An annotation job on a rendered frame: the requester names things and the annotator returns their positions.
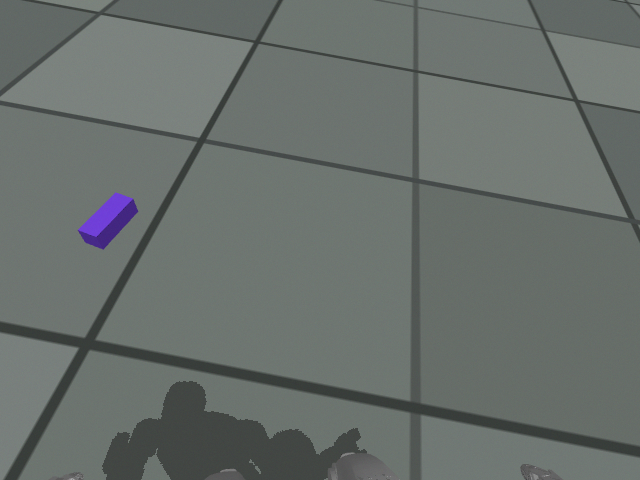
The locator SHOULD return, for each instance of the carton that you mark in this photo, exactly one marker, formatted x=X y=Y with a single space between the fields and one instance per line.
x=101 y=228

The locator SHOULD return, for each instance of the right robot hand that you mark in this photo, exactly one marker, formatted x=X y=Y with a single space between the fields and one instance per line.
x=530 y=472

